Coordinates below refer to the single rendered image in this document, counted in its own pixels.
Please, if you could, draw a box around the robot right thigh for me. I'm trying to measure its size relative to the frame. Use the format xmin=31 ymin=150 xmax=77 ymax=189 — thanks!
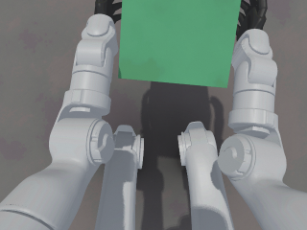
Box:
xmin=177 ymin=127 xmax=235 ymax=230

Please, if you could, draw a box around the right robot hand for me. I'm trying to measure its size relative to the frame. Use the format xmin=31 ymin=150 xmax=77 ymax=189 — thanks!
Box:
xmin=236 ymin=0 xmax=268 ymax=41

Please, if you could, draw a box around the left robot forearm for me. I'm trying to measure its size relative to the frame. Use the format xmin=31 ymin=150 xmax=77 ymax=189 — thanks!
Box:
xmin=49 ymin=13 xmax=119 ymax=150

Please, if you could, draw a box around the left robot hand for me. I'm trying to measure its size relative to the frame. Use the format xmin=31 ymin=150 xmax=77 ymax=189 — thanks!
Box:
xmin=94 ymin=0 xmax=122 ymax=24

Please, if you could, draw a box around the right robot upper arm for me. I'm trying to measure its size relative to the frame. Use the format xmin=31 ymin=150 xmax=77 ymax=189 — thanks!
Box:
xmin=217 ymin=133 xmax=307 ymax=230

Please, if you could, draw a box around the right robot shin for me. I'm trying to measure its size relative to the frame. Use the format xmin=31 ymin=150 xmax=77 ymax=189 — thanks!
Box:
xmin=184 ymin=121 xmax=218 ymax=154

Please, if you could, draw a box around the left robot upper arm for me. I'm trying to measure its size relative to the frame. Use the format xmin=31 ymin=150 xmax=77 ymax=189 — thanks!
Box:
xmin=0 ymin=118 xmax=115 ymax=230

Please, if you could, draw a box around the carton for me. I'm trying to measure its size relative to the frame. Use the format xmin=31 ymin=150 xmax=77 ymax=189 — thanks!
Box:
xmin=118 ymin=0 xmax=242 ymax=88

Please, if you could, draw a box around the right robot forearm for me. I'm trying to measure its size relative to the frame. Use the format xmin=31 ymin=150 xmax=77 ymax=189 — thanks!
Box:
xmin=227 ymin=29 xmax=285 ymax=153

